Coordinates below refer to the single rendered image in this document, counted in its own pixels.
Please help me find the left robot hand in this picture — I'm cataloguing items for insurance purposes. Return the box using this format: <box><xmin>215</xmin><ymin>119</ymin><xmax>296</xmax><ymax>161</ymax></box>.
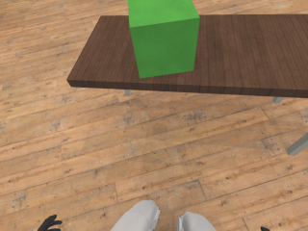
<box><xmin>38</xmin><ymin>215</ymin><xmax>63</xmax><ymax>231</ymax></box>

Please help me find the right robot thigh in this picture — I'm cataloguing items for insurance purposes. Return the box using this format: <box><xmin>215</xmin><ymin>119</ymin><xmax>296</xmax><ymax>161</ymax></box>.
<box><xmin>177</xmin><ymin>213</ymin><xmax>217</xmax><ymax>231</ymax></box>

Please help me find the robot thigh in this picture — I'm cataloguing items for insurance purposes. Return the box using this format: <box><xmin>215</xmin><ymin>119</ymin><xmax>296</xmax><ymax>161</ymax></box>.
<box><xmin>111</xmin><ymin>200</ymin><xmax>161</xmax><ymax>231</ymax></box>
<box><xmin>177</xmin><ymin>213</ymin><xmax>217</xmax><ymax>231</ymax></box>

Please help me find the carton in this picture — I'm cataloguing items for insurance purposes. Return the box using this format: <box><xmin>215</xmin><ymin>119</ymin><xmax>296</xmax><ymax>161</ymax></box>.
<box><xmin>127</xmin><ymin>0</ymin><xmax>200</xmax><ymax>79</ymax></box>

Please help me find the left robot thigh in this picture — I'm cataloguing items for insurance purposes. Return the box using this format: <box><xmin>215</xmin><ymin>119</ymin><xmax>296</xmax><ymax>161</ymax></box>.
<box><xmin>111</xmin><ymin>200</ymin><xmax>161</xmax><ymax>231</ymax></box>

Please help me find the table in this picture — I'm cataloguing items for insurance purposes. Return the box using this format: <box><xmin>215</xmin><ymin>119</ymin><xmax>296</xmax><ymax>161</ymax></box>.
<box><xmin>66</xmin><ymin>13</ymin><xmax>308</xmax><ymax>156</ymax></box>

